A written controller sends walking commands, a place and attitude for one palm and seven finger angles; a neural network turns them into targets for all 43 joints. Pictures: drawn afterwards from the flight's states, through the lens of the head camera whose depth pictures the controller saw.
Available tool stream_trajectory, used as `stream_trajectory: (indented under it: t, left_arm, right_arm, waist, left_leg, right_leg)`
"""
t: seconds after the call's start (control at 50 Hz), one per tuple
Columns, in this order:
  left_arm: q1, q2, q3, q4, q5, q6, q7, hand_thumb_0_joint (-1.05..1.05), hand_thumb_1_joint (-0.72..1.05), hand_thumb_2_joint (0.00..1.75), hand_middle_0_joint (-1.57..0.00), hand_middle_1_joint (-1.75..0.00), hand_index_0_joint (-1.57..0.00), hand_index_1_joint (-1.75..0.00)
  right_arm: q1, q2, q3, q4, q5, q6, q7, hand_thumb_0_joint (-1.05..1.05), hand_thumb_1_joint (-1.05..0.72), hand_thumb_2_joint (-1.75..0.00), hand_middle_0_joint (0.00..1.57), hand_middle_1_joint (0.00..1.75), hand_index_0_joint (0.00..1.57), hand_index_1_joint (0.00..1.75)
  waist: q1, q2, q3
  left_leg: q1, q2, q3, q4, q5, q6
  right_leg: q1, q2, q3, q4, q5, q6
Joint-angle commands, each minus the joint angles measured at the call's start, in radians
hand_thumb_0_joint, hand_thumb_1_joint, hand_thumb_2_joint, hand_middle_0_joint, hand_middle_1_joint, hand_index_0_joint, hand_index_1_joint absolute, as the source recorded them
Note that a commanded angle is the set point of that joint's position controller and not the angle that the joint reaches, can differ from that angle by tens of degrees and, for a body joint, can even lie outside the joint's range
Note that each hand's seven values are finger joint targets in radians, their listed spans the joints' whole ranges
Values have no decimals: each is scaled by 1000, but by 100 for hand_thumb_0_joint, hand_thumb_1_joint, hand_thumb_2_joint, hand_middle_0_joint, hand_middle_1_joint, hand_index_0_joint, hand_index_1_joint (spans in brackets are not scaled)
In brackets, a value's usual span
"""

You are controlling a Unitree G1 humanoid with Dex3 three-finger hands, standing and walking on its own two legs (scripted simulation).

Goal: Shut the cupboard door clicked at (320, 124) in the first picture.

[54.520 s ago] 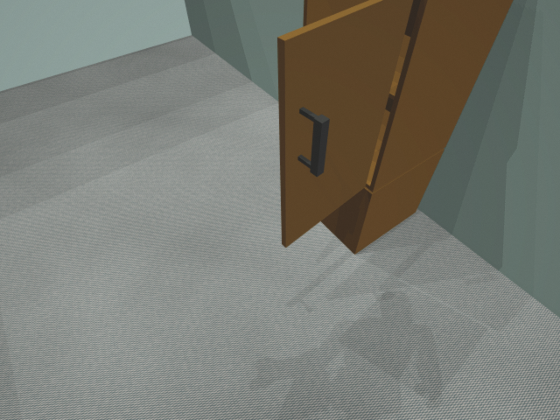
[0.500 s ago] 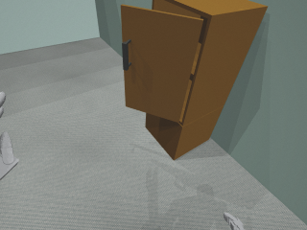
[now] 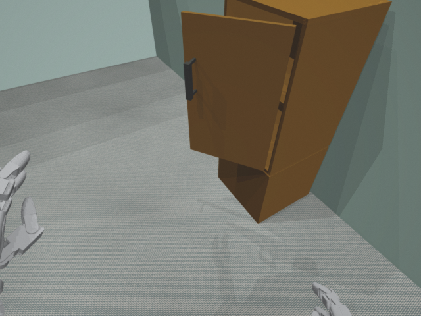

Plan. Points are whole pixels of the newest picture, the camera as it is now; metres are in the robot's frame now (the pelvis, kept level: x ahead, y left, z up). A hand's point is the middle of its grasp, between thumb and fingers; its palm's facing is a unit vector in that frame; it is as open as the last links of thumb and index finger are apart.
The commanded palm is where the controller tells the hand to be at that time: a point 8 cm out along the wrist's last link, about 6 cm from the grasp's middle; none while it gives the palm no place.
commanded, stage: let the arm hang, fingers relaxed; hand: left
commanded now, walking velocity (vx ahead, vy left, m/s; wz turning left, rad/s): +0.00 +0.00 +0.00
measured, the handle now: (191, 79) +0.89 +0.12 +0.04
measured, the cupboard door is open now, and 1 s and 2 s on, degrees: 35 35 35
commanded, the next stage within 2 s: look to check the result in 1.06 s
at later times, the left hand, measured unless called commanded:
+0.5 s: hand out of the picture -0.06 +0.19 -0.17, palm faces +0.04 -0.98 -0.21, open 7.2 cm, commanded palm none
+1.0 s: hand out of the picture -0.04 +0.15 -0.17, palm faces +0.06 -0.99 -0.12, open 7.4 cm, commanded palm none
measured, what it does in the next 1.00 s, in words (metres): stands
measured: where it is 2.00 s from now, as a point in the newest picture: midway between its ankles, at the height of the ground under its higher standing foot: outside the picture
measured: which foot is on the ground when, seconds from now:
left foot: down 0.00-1.00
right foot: down 0.00-1.00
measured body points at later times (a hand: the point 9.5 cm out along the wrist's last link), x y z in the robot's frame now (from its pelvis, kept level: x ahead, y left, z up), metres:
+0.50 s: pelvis +0.00 +0.00 +0.01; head +0.01 +0.01 +0.46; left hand -0.06 +0.24 -0.15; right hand -0.03 -0.22 -0.15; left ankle +0.06 +0.10 -0.73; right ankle -0.03 -0.08 -0.73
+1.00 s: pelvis +0.00 +0.01 +0.01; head -0.01 +0.02 +0.46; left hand -0.04 +0.20 -0.16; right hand -0.02 -0.19 -0.15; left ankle +0.06 +0.10 -0.73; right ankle -0.03 -0.08 -0.73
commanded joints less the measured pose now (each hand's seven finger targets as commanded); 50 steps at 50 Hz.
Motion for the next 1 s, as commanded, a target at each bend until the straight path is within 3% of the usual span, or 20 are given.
stream_trajectory:
  t: [0.0,0.04,0.08,0.12,0.18,0.22,0.24,0.34,0.36,0.38,0.48,0.54,0.66,0.74,0.98]
  left_arm:
    - [-110,-115,-276,530,38,185,-107,0,90,90,-20,-30,-20,-30]
    - [-172,-95,-283,637,38,187,-107,0,90,90,-20,-30,-20,-30]
    - [-221,-81,-292,760,35,186,-102,0,90,90,-20,-30,-20,-30]
    - [-248,-85,-307,895,31,192,-93,0,90,90,-20,-30,-20,-30]
    - [-242,-94,-320,1082,26,191,-87,0,90,90,-20,-30,-20,-30]
    - [-206,-110,-324,1192,22,186,-88,0,90,90,-20,-30,-20,-30]
    - [-176,-150,-306,1221,28,182,-86,0,90,90,-20,-30,-20,-30]
    - [-150,-150,-329,1358,19,165,-87,0,90,90,-20,-30,-20,-30]
    - [-144,-152,-332,1376,19,163,-85,0,90,90,-20,-30,-20,-30]
    - [-138,-162,-337,1399,18,163,-84,0,90,90,-20,-30,-20,-30]
    - [-90,-192,-349,1481,17,170,-78,0,90,90,-20,-30,-20,-30]
    - [-64,-204,-355,1504,17,172,-75,0,90,90,-20,-30,-20,-30]
    - [-30,-222,-356,1524,20,167,-69,0,90,90,-20,-30,-20,-30]
    - [-23,-242,-356,1531,21,169,-67,0,90,90,-20,-30,-20,-30]
    - [-26,-244,-349,1523,23,167,-68,0,90,90,-20,-30,-20,-30]
  right_arm:
    - [-18,-171,-66,21,-6,19,13,0,-90,-90,20,30,20,30]
    - [-42,-176,-52,19,-11,53,7,0,-90,-90,20,30,20,30]
    - [-50,-170,-44,35,-18,80,8,0,-90,-90,20,30,20,30]
    - [-46,-138,-31,83,-25,108,10,0,-90,-90,20,30,20,30]
    - [-33,-119,-14,169,-26,120,10,0,-90,-90,20,30,20,30]
    - [-21,-98,-9,223,-23,120,2,0,-90,-90,20,30,20,30]
    - [-11,-77,-15,236,-28,119,-2,0,-90,-90,20,30,20,30]
    - [63,-59,-15,329,-13,108,-12,0,-90,-90,20,30,20,30]
    - [76,-65,-17,341,-9,107,-14,0,-90,-90,20,30,20,30]
    - [88,-62,-17,360,-8,106,-17,0,-90,-90,20,30,20,30]
    - [116,-35,-12,419,-4,114,-22,0,-90,-90,20,30,20,30]
    - [133,-24,-11,439,-5,119,-22,0,-90,-90,20,30,20,30]
    - [144,-8,-11,460,-3,118,-22,0,-90,-90,20,30,20,30]
    - [154,12,-12,466,-6,119,-22,0,-90,-90,20,30,20,30]
    - [155,11,-16,458,-6,111,-23,0,-90,-90,20,30,20,30]
  waist:
    - [-15,-173,-12]
    - [-4,-267,28]
    - [-8,-262,58]
    - [-10,-180,92]
    - [-5,18,139]
    - [5,99,154]
    - [11,136,130]
    - [4,52,51]
    - [3,0,63]
    - [2,-15,70]
    - [2,-51,167]
    - [1,-72,192]
    - [3,-71,187]
    - [0,-57,233]
    - [5,-37,217]
  left_leg:
    - [92,95,-85,96,326,20]
    - [82,78,-101,87,254,31]
    - [98,53,-100,64,204,22]
    - [122,44,-101,18,138,18]
    - [109,71,-158,-116,47,31]
    - [65,68,-171,-183,-54,32]
    - [61,68,-164,-199,-89,32]
    - [165,77,-130,-180,73,25]
    - [182,86,-132,-180,105,27]
    - [193,92,-130,-187,120,29]
    - [191,89,-120,-232,45,31]
    - [184,80,-118,-247,-10,32]
    - [195,75,-110,-245,4,34]
    - [165,71,-116,-265,-49,33]
    - [161,71,-127,-279,-46,36]
  right_leg:
    - [-101,-200,106,75,544,2]
    - [-110,-210,121,33,455,-8]
    - [-113,-229,144,-3,405,-37]
    - [-134,-229,155,-56,226,-36]
    - [-113,-179,156,-120,-47,-12]
    - [-53,-166,167,-145,-55,-8]
    - [-21,-169,159,-159,-41,-10]
    - [43,-187,156,-194,106,-9]
    - [37,-178,145,-196,127,-4]
    - [35,-179,137,-197,139,-2]
    - [-17,-173,131,-223,56,2]
    - [-38,-170,136,-227,15,4]
    - [-51,-170,139,-221,14,6]
    - [-76,-165,137,-212,-12,8]
    - [-57,-165,129,-196,19,10]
